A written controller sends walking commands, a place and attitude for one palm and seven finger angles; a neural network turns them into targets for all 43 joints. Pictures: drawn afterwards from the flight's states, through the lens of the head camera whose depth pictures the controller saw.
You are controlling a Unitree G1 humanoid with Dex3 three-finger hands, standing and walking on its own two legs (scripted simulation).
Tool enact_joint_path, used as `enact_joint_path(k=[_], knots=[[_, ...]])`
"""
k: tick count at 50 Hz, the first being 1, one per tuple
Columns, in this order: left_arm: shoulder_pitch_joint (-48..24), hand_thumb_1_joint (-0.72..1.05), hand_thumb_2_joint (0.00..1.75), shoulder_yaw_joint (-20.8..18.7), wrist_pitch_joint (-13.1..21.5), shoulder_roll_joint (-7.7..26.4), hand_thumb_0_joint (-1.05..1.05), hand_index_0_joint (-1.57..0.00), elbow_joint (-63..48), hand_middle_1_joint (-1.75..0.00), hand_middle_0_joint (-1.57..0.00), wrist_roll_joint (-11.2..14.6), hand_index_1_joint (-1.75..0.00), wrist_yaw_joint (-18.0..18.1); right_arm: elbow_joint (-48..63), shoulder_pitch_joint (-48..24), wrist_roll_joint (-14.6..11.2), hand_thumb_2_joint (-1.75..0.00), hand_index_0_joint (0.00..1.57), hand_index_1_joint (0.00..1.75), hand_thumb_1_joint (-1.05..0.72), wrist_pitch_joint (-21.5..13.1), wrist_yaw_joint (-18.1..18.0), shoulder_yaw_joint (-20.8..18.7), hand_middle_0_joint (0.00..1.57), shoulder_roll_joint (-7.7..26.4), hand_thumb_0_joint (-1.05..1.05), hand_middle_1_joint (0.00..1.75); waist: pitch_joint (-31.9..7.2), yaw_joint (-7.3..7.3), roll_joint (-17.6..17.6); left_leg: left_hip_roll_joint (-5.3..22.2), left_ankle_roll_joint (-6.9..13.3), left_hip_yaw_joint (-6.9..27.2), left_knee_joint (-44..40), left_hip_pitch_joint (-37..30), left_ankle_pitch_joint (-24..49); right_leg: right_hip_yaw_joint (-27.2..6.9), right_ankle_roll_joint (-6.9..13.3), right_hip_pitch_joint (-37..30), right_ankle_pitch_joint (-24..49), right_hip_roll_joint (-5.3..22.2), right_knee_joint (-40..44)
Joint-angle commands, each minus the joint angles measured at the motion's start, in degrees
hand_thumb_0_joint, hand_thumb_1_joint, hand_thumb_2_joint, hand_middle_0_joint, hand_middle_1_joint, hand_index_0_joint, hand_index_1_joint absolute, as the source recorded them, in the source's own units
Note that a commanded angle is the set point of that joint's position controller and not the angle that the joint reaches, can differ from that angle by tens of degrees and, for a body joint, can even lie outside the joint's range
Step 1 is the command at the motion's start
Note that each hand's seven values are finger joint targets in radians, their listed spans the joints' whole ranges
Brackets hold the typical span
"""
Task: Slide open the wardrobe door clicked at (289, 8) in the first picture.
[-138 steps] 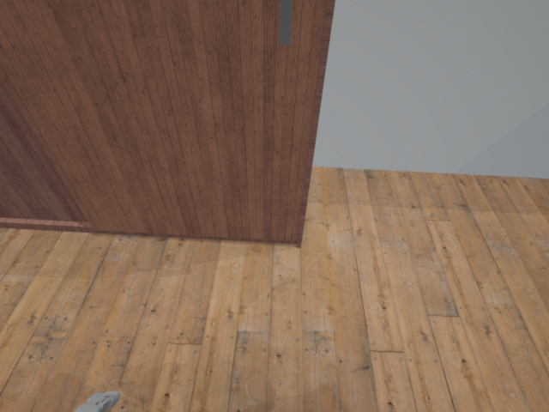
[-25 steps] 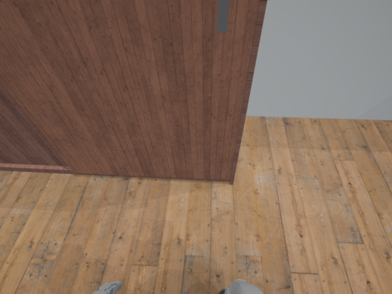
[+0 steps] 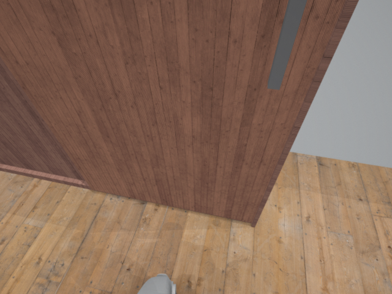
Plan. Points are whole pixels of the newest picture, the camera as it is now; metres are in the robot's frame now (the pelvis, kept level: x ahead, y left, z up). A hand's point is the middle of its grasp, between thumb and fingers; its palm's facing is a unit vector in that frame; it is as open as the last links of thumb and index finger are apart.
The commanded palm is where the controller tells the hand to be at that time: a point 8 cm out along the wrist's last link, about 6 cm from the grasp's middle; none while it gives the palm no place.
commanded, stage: come to a stop and stand still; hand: right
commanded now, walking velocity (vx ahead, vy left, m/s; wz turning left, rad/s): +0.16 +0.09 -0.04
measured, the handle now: (288, 25) +0.56 -0.11 +0.27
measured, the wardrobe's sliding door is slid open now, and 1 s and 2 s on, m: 0.00 0.00 0.00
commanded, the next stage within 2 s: look again from close up in 1.56 s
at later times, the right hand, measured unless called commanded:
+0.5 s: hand out of the picture +0.09 -0.17 -0.17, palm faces +0.12 +0.96 -0.26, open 7.3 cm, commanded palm none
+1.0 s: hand out of the picture +0.02 -0.21 -0.18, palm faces +0.03 +0.99 -0.15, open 7.4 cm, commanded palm none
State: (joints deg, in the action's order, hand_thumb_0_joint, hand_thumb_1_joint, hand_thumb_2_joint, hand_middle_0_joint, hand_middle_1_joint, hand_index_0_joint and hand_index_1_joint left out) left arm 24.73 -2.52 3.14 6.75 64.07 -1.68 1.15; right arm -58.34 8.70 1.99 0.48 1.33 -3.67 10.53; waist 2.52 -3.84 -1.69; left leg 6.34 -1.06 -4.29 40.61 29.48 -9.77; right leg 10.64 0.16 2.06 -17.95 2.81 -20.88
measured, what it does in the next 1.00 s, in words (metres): steps on the spot: left foot, then right foot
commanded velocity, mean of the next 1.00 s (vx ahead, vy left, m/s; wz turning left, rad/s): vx -0.06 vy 0.00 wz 0.00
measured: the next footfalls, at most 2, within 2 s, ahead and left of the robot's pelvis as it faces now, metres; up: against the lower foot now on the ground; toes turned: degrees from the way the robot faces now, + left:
left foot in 0.08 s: +0.17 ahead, +0.15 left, +0.00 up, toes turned +7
right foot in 0.60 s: +0.06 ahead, -0.11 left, +0.00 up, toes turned -5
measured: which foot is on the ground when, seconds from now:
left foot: up 0.00-0.06, down 0.08-0.60, up 0.62-1.00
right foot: down 0.00-0.08, up 0.10-0.58, down 0.60-1.00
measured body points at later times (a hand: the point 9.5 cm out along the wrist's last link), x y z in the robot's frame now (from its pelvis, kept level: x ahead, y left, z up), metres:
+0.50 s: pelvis +0.05 +0.02 -0.01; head +0.08 +0.03 +0.44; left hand +0.17 +0.27 -0.15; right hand +0.09 -0.22 -0.15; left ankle +0.13 +0.14 -0.74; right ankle +0.04 -0.11 -0.68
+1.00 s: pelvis +0.03 -0.02 +0.01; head +0.05 -0.06 +0.45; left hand +0.01 +0.22 -0.13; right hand +0.02 -0.26 -0.17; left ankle -0.01 +0.13 -0.69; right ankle +0.02 -0.13 -0.74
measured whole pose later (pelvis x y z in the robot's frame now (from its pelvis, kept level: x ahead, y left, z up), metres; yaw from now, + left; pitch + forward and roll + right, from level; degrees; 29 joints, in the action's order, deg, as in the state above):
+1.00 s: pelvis +0.03 -0.02 +0.01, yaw -1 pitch +1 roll +2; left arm 18.2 -1.9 0.0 8.0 61.5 -1.5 3.3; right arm -61.8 15.9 1.7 4.2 0.3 -3.8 12.2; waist 2.5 -1.6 -2.7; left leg 1.3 -3.1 -0.3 46.9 19.5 -22.8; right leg 3.5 1.4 10.3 -12.2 2.5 -22.0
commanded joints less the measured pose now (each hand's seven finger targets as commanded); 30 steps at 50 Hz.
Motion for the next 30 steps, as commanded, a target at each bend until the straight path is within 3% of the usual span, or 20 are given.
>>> enact_joint_path(k=[1, 2, 3, 4, 5, 6, 7, 9, 11, 14, 19, 21, 26, 28, 29, 30], knots=[[2.53, 0.9, 0.9, -2.14, 0.16, 9.84, 0.0, -0.2, -1.17, -0.3, -0.2, -0.26, -0.3, 0.73, 2.97, 1.21, -0.55, -0.9, 0.2, 0.3, -0.9, -1.94, -0.08, -0.08, 0.2, 1.29, 0.0, 0.3, 1.81, 1.98, 9.45, -3.04, 1.78, -2.68, -9.23, -8.26, -1.81, -8.44, 6.76, 2.92, 25.13, 13.97, 0.52], [2.53, 0.9, 0.9, -1.97, 0.03, 9.43, 0.0, -0.2, -0.91, -0.3, -0.2, -0.02, -0.3, 0.59, 1.24, 6.32, -0.48, -0.9, 0.2, 0.3, -0.9, -2.45, -0.31, -0.39, 0.2, 2.56, 0.0, 0.3, -0.89, 4.46, 5.88, -4.47, 2.22, -3.61, -13.6, -16.76, 0.97, -7.36, 5.36, 5.0, 26.5, 12.42, -6.06], [2.64, 0.9, 0.9, -1.72, 0.17, 8.3, 0.0, -0.2, -0.59, -0.3, -0.2, 0.49, -0.3, 0.26, -1.3, 13.98, -0.2, -0.9, 0.2, 0.3, -0.9, -3.2, -0.74, -1.01, 0.2, 5.03, 0.0, 0.3, -6.24, 7.81, 1.44, -1.69, 3.39, -0.02, -15.32, -28.71, 4.97, -4.61, 3.27, 9.9, 22.39, 9.44, -16.26], [5.92, 0.9, 0.9, -0.75, 0.33, 4.27, 0.0, -0.2, -1.24, -0.3, -0.2, 1.1, -0.3, -0.11, -2.82, 19.13, 0.02, -0.9, 0.2, 0.3, -0.9, -4.11, -1.71, -2.11, 0.2, 10.34, 0.0, 0.3, -13.53, 8.28, -12.53, 13.43, 7.5, 16.13, -16.25, -42.68, 21.08, -0.19, 0.13, 22.63, -1.06, 1.97, -31.56], [5.01, 0.9, 0.9, -0.23, -0.48, 4.47, 0.0, -0.2, -1.99, -0.3, -0.2, 1.52, -0.3, 0.64, -2.76, 20.17, -1.25, -0.9, 0.2, 0.3, -0.9, -4.09, -2.06, -1.54, 0.2, 11.78, 0.0, 0.3, -15.78, 7.65, -11.46, 18.75, 11.21, 20.4, -17.68, -39.01, 39.72, -5.98, -0.6, 22.19, -18.21, -0.63, -39.71], [5.86, 0.9, 0.9, -0.39, -0.98, 3.68, 0.0, -0.2, -0.75, -0.3, -0.2, 1.55, -0.3, 1.18, -2.04, 14.33, -1.29, -0.9, 0.2, 0.3, -0.9, -3.86, -2.56, -0.69, 0.2, 9.44, 0.0, 0.3, -12.48, 5.28, -5.43, 17.3, 11.84, 14.79, -17.68, -32.78, 45.35, -9.92, -0.77, 19.91, -15.82, 1.21, -40.78], [4.92, 0.9, 0.9, -0.47, -1.89, 2.9, 0.0, -0.2, -0.25, -0.3, -0.2, 1.69, -0.3, 1.09, -1.04, 9.77, -1.22, -0.9, 0.2, 0.3, -0.9, -3.74, -2.9, -0.43, 0.2, 7.87, 0.0, 0.3, -10.57, 4.34, -6.84, 15.53, 10.35, 12.56, -18.24, -27.14, 47.49, -9.55, -1.13, 18.04, -13.91, 2.19, -40.7], [2.19, 0.9, 0.9, -0.61, -3.57, 2.9, 0.0, -0.2, -0.21, -0.3, -0.2, 1.87, -0.3, 1.22, 0.55, 6.08, -1.0, -0.9, 0.2, 0.3, -0.9, -2.82, -3.59, 0.18, 0.2, 6.6, 0.0, 0.3, -4.79, 3.54, -4.58, 14.32, 10.19, 9.74, -18.07, -18.9, 47.37, -10.39, -1.8, 18.6, -11.68, 2.14, -41.64], [0.75, 0.9, 0.9, -1.03, -5.37, 3.0, 0.0, -0.2, -0.54, -0.3, -0.2, 1.47, -0.3, 1.03, 0.75, 6.32, -0.83, -0.9, 0.2, 0.3, -0.9, -2.19, -4.07, -0.3, 0.2, 5.75, 0.0, 0.3, -4.15, 3.64, -4.09, 13.6, 9.99, 7.86, -19.03, -17.62, 43.6, -10.52, -2.63, 20.08, -10.0, 0.99, -42.04], [-2.82, 0.9, 0.9, -2.04, -6.98, 5.12, 0.0, -0.2, -2.89, -0.3, -0.2, 0.64, -0.3, 0.23, 1.47, 6.93, -0.9, -0.9, 0.2, 0.3, -0.9, -1.53, -4.73, -1.28, 0.2, 7.65, 0.0, 0.3, -4.37, 4.46, -4.41, 15.1, 10.98, 8.29, -19.54, -18.06, 41.29, -11.8, -3.73, 25.24, -6.67, -0.49, -47.84], [-8.38, 0.9, 0.9, -2.67, -8.13, 6.78, 0.0, -0.2, -7.07, -0.3, -0.2, 0.09, -0.3, -0.61, 3.29, 5.19, -0.5, -0.9, 0.2, 0.3, -0.9, -0.82, -5.16, -1.64, 0.2, 8.75, 0.0, 0.3, -4.63, 4.22, -7.58, 15.2, 11.21, 8.19, -21.1, -15.9, 26.98, -13.22, -4.44, 27.4, -3.39, -0.69, -48.67], [-9.71, 0.9, 0.9, -2.64, -7.82, 6.92, 0.0, -0.2, -8.09, -0.3, -0.2, 0.07, -0.3, -0.88, 4.16, 4.59, -0.08, -0.9, 0.2, 0.3, -0.9, -0.49, -4.91, -1.7, 0.2, 9.17, 0.0, 0.3, -4.34, 4.22, -8.2, 14.24, 10.8, 8.45, -22.4, -14.38, 17.21, -12.32, -4.14, 25.39, -3.88, -0.92, -44.42], [-10.81, 0.9, 0.9, -1.63, -4.99, 6.23, 0.0, -0.2, -9.66, -0.3, -0.2, 0.96, -0.3, -1.22, 5.1, 5.06, 0.72, -0.9, 0.2, 0.3, -0.9, 0.32, -3.76, -1.86, 0.2, 10.53, 0.0, 0.3, -5.14, 4.96, -11.3, 10.46, 9.26, 9.45, -23.42, -12.68, -2.8, -7.67, -2.14, 15.21, -6.12, -1.77, -21.96], [-6.05, 0.9, 0.9, -1.01, -3.91, 6.26, 0.0, -0.2, -8.08, -0.3, -0.2, 1.19, -0.3, -0.92, 4.67, 4.53, 0.03, -0.9, 0.2, 0.3, -0.9, 0.76, -3.46, -1.26, 0.2, 9.59, 0.0, 0.3, -5.95, 2.45, -7.95, 6.76, 5.62, 7.16, -19.79, -7.05, -11.45, -6.51, -1.68, 3.55, 1.9, -2.3, -6.17], [-4.33, 0.9, 0.9, -1.36, -3.07, 9.52, 0.0, -0.2, -7.45, -0.3, -0.2, 1.09, -0.3, -0.68, 4.56, 6.2, -0.63, -0.9, 0.2, 0.3, -0.9, 0.92, -3.21, -0.5, 0.2, 7.21, 0.0, 0.3, -7.12, 2.0, 1.73, 3.38, 3.02, 4.5, -12.9, -3.9, -14.77, -11.69, -1.46, -0.75, 1.04, 1.77, 0.08], [-5.86, 0.9, 0.9, -2.22, -2.47, 14.34, 0.0, -0.2, -8.52, -0.3, -0.2, 0.44, -0.3, -0.4, 4.87, 7.78, -1.26, -0.9, 0.2, 0.3, -0.9, 1.04, -2.92, 0.37, 0.2, 3.37, 0.0, 0.3, -3.75, 2.31, 19.13, -2.79, -0.69, 0.24, -3.78, 0.96, -19.22, -29.14, 1.45, 5.0, -4.14, 14.3, 8.56]])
